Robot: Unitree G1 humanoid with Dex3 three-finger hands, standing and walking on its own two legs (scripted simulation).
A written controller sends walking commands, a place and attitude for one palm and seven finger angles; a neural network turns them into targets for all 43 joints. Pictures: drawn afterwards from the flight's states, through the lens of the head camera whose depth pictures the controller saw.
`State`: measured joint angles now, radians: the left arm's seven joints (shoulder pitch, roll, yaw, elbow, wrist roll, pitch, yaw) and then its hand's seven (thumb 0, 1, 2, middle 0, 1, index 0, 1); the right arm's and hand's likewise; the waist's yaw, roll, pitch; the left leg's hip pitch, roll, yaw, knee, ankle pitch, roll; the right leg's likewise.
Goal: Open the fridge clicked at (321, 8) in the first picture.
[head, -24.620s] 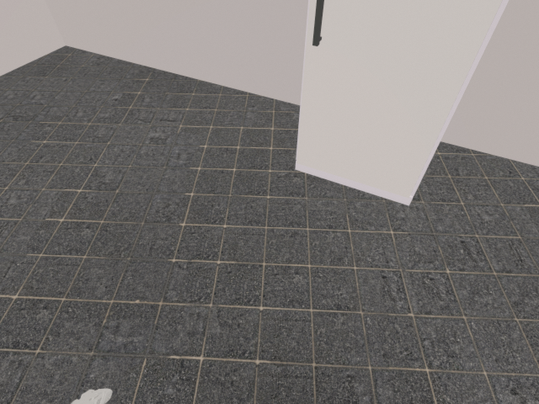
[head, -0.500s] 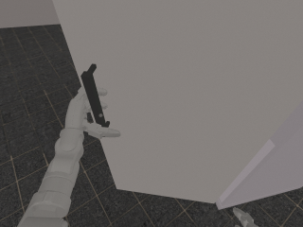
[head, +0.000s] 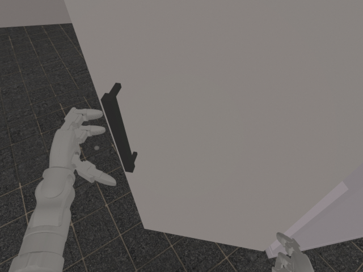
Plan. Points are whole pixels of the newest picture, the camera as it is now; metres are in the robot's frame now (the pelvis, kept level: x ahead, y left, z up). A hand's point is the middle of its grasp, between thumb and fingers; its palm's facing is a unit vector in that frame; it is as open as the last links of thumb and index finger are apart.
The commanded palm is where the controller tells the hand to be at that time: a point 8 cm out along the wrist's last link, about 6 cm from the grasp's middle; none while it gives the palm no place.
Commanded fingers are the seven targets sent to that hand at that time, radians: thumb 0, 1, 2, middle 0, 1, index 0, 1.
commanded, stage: slip the hand off the handle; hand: left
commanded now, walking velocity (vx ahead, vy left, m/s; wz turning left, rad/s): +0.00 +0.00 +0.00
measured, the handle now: (124, 133) +0.39 +0.16 +0.10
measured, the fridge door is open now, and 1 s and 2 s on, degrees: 69 69 69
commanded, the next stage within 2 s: draw the hand back to the body in 1.06 s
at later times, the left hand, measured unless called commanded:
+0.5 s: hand (81, 151) +0.33 +0.24 +0.11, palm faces +0.09 -0.98 -0.19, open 14.7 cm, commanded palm +0.28 +0.28 +0.12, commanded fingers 0.00 -0.55 0.20 -0.25 -1.15 -0.25 -1.15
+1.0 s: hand (70, 193) +0.23 +0.23 +0.10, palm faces +0.11 -0.97 -0.20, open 14.7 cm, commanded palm +0.20 +0.28 +0.12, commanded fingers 0.00 -0.55 0.20 -0.25 -1.15 -0.25 -1.15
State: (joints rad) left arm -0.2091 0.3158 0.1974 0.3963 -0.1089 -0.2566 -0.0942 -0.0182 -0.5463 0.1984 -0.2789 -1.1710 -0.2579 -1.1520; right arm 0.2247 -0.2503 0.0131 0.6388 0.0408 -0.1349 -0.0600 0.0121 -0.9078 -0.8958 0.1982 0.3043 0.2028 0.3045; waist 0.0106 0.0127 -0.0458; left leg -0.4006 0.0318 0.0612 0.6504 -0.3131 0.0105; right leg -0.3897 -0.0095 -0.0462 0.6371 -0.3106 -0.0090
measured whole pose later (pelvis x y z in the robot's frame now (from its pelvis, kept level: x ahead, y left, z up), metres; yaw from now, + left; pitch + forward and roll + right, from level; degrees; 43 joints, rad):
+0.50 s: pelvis +0.00 +0.01 +0.00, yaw +0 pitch +4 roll -1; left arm -0.17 0.36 0.25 0.37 -0.16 -0.24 -0.20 -0.02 -0.55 0.20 -0.25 -1.15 -0.25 -1.15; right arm 0.27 -0.25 0.03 0.63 0.05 -0.13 -0.07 0.01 -0.91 -0.90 0.20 0.30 0.20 0.30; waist 0.00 0.03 -0.06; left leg -0.44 0.02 0.06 0.70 -0.33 0.02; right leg -0.42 -0.02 -0.05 0.66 -0.32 0.00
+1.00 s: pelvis -0.01 +0.00 -0.01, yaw +1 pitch +2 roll -1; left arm 0.19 0.32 0.21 0.00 -0.19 -0.21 -0.19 -0.02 -0.55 0.20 -0.25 -1.15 -0.25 -1.15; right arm 0.22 -0.25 0.04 0.59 0.05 -0.20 -0.08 0.01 -0.91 -0.90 0.20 0.30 0.20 0.30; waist 0.04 0.04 -0.06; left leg -0.42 0.03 0.03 0.72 -0.34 0.02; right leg -0.38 -0.02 -0.07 0.68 -0.33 0.00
